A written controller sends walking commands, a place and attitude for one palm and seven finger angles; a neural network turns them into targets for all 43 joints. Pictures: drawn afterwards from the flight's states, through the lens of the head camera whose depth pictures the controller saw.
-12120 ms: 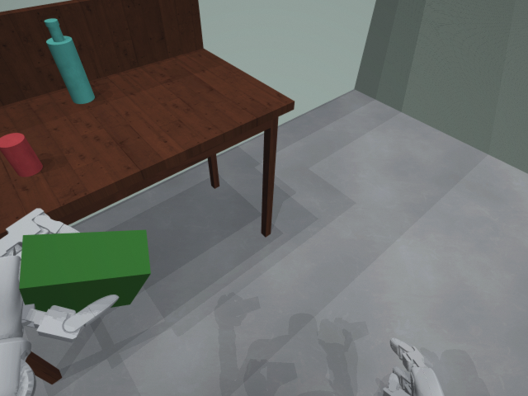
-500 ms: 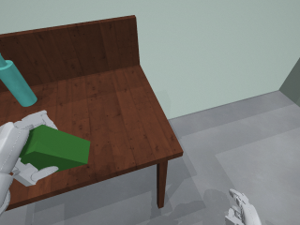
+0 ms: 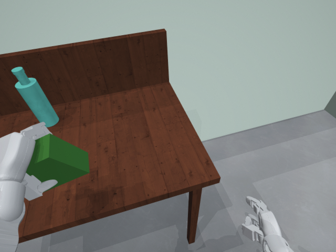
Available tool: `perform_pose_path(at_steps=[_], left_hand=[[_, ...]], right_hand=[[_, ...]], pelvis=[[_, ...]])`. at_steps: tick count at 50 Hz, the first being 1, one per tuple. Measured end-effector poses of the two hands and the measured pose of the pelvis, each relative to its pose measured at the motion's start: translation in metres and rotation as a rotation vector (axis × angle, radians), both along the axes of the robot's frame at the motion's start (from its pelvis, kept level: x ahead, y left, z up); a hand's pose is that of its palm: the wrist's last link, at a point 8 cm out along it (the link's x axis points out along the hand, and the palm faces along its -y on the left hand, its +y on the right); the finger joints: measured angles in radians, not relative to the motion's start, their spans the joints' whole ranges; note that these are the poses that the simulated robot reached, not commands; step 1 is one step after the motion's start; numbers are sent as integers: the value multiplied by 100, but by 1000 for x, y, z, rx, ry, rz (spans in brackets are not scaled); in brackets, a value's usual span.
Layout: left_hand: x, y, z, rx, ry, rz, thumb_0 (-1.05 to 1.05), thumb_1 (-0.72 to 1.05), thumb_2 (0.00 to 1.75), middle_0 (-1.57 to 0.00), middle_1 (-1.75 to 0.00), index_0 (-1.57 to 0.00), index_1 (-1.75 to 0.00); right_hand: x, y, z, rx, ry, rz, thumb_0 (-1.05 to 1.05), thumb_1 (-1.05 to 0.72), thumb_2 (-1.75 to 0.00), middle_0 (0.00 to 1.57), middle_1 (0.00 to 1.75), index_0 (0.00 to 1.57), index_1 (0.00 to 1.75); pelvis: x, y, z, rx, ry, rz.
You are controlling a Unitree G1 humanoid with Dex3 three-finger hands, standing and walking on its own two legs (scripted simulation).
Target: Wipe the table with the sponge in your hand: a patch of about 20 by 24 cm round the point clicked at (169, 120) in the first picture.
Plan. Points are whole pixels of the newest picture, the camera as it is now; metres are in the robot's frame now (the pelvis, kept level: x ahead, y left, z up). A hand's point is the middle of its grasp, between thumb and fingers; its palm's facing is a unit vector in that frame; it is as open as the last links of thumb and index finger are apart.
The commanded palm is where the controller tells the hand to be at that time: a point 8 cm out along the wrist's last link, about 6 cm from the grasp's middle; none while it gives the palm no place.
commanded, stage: turn the palm down, sponge in hand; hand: left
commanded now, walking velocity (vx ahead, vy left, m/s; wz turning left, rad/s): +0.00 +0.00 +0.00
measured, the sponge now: (50, 169) +0.23 +0.29 +0.12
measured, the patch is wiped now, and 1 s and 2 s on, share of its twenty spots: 0.00 0.00 0.00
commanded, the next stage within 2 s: move the sponge above the wiping area in 0.88 s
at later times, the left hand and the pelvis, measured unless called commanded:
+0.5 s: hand (33, 176) +0.20 +0.30 +0.14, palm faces +0.15 -0.10 -0.98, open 9.5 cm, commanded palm +0.17 +0.27 +0.20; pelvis -0.02 -0.02 +0.01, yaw +1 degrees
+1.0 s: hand (66, 184) +0.21 +0.25 +0.11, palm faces -0.03 -0.14 -0.99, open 9.5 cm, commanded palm +0.19 +0.26 +0.20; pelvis -0.01 -0.02 +0.01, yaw +0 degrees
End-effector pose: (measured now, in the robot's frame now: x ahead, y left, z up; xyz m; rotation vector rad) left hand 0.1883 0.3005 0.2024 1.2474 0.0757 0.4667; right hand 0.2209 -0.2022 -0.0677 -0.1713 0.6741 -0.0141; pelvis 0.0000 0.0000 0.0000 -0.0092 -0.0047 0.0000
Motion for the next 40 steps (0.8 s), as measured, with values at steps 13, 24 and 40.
perform_pose_path(at_steps=[13,24,40], left_hand=[[-11,-43,-29,81,247,-161,0,-43,101,-79,-136,-79,-136],[-12,-3,-6,119,153,169,0,-43,101,-79,-136,-79,-136],[-4,-34,0,199,123,47,0,-43,101,-80,-136,-79,-136]], right_hand=[[3,5,3,-26,-13,51,1,-91,-90,20,30,20,30],[1,-11,-1,24,9,36,1,-91,-90,20,30,20,30],[13,-26,8,26,-33,27,1,-91,-90,20,30,20,30]], pelvis=[[-12,-2,5,5,-22,12],[-16,-15,7,9,-55,17],[-9,-26,7,12,-70,-1]])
